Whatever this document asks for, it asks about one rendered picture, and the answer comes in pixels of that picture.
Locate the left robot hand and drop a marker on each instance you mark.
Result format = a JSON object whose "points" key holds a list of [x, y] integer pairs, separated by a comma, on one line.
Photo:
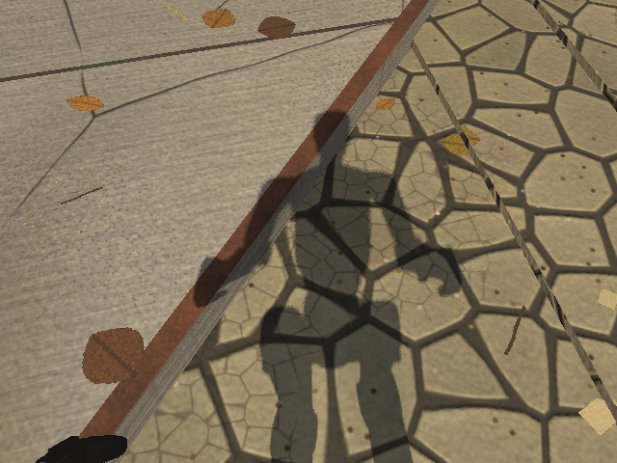
{"points": [[94, 449]]}

